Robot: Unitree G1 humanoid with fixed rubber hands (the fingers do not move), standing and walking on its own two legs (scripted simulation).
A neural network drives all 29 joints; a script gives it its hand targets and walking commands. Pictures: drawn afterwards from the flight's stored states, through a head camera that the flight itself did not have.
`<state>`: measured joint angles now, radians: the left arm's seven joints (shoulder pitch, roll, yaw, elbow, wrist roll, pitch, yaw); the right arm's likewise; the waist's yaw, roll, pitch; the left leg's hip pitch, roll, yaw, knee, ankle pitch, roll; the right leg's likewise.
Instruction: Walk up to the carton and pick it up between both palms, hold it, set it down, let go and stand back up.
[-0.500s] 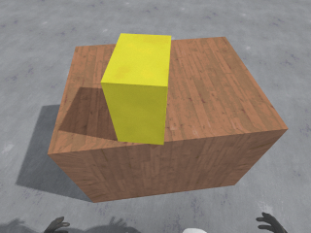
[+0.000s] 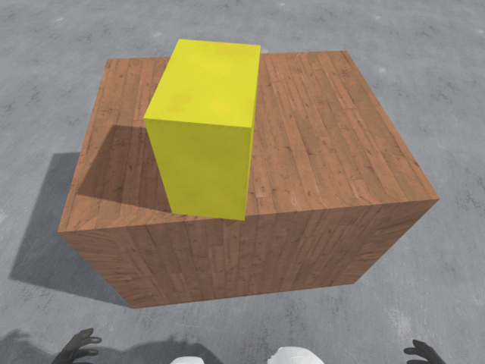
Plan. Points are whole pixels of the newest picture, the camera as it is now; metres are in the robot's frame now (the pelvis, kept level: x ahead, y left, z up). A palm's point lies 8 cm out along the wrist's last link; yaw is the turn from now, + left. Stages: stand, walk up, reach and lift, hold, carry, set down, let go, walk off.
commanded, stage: walk up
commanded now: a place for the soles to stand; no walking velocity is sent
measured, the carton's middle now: (213, 134) +0.54 +0.07 +0.02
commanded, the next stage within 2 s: none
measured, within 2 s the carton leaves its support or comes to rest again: neither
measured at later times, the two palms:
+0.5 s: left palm out of the picture +0.09 +0.29 -0.09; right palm out of the picture +0.07 -0.32 -0.10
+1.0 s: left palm out of the picture +0.07 +0.26 -0.06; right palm out of the picture +0.11 -0.34 -0.12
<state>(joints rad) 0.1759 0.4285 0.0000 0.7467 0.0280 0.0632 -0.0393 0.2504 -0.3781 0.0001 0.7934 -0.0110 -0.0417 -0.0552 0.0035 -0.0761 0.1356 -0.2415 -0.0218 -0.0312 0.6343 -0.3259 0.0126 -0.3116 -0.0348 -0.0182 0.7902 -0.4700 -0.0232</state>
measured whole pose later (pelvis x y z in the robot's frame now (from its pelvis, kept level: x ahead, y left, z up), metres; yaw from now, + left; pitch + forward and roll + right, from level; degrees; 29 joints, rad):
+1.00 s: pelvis +0.01 -0.05 +0.00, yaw +3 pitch -3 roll +1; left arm 0.32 0.41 0.00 0.69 0.03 0.05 -0.03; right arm 0.27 -0.39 0.00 0.79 0.00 -0.01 -0.06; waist 0.00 0.06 0.09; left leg -0.34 0.00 -0.07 0.71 -0.37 0.00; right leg -0.25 -0.02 -0.03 0.68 -0.38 -0.03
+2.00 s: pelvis +0.02 -0.04 +0.00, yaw +3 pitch -4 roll +1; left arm 0.19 0.42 0.00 0.83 0.01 0.05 -0.03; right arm 0.27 -0.39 0.00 0.79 0.00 -0.01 -0.04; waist 0.01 -0.02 0.09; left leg -0.30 0.00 -0.07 0.62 -0.26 -0.02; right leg -0.23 -0.02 -0.03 0.67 -0.38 -0.01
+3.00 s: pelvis +0.02 -0.04 +0.01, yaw +3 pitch -4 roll +1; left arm 0.18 0.42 0.00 0.84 0.01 0.05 -0.03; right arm 0.27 -0.39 0.00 0.79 0.00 0.00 -0.04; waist 0.01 -0.01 0.10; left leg -0.28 -0.01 -0.07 0.59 -0.25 -0.02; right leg -0.21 -0.03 -0.03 0.65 -0.37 -0.01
